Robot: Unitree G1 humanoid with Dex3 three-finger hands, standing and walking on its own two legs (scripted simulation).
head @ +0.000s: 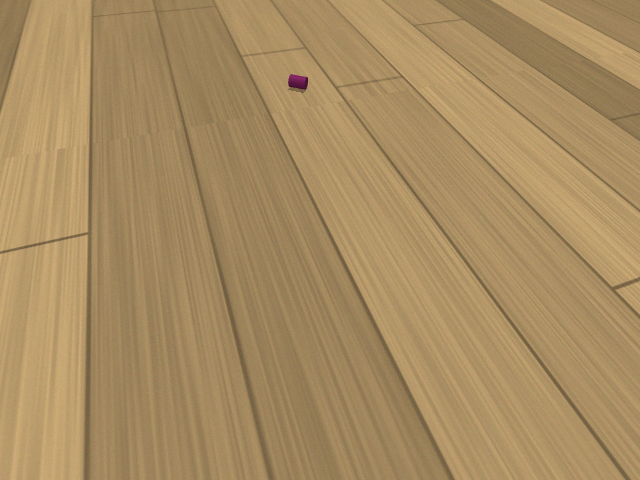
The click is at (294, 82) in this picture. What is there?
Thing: lying can
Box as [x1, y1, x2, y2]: [288, 74, 307, 89]
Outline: 290,74 288,80 289,86 304,89 306,88 307,77
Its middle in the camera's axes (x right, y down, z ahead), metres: -0.13 -0.95 +2.41
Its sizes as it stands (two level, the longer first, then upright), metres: 0.103 0.072 0.072
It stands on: the floor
